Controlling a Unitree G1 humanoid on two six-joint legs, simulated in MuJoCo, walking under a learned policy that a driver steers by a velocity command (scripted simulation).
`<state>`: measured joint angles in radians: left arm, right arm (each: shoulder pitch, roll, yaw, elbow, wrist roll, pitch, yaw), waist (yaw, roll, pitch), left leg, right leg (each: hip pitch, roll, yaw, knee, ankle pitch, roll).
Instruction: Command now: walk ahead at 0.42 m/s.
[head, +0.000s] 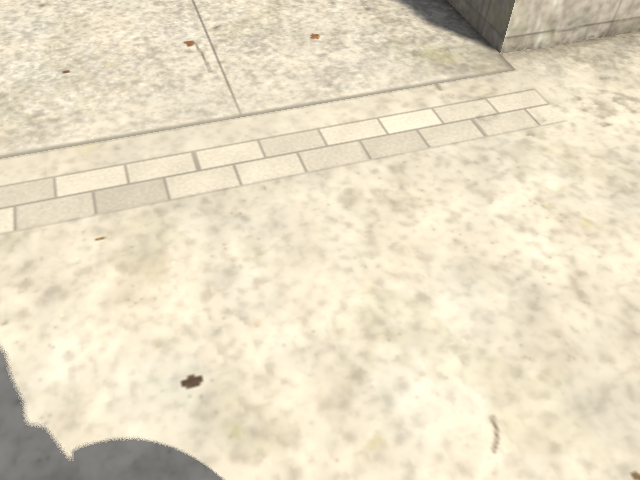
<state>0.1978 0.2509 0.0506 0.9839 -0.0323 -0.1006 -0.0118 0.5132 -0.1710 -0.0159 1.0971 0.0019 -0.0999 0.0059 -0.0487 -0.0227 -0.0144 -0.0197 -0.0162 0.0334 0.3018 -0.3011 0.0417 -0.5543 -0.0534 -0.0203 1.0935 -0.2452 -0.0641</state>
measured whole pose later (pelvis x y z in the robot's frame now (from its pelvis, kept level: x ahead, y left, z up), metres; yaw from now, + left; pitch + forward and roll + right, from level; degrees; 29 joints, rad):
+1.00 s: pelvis +0.57 +0.02 +0.00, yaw +0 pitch +1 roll +0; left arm 0.21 0.28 0.06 0.97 -0.02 -0.09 0.01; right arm 0.27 -0.23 -0.05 0.93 -0.01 -0.10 0.03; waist -0.02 -0.04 0.02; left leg -0.22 -0.05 0.07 0.34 -0.14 0.07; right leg -0.55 -0.11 0.03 1.10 -0.27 -0.05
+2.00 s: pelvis +1.09 +0.07 -0.02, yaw +25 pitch +1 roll -1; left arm 0.20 0.28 0.07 0.91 -0.03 -0.11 0.00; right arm 0.17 -0.28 -0.09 0.76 0.02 -0.05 0.04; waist 0.01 0.00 0.07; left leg -0.42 -0.06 0.04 0.59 -0.19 0.11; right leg -0.32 -0.06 -0.01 1.21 -0.44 0.00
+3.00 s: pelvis +1.52 +0.38 -0.01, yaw +38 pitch +2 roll +0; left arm 0.33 0.31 0.06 0.87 -0.03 -0.06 -0.01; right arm 0.16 -0.25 -0.05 0.68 -0.01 -0.09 0.02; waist 0.03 -0.03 0.01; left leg -0.34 0.02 0.06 0.49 -0.19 0.02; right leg -0.43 -0.05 0.04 1.14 -0.40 -0.01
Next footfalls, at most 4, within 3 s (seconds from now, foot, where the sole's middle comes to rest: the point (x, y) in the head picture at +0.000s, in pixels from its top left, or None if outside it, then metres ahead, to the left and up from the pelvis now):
0.26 right None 0.32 -0.14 -0.78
0.80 left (259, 432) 0.63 0.10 -0.78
1.34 right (356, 312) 0.94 -0.14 -0.78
1.90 left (237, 248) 1.17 0.18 -0.78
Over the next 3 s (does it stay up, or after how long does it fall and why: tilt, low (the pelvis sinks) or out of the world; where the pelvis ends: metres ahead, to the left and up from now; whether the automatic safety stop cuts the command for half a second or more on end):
stays up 1.52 0.38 -0.01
